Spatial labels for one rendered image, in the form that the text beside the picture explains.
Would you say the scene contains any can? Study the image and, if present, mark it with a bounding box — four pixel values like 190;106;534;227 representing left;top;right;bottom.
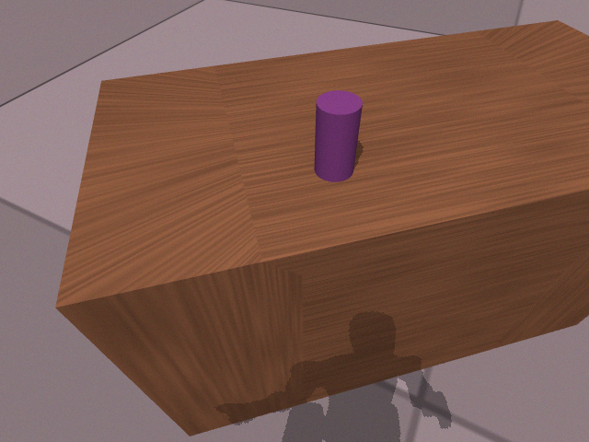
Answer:
315;90;363;182

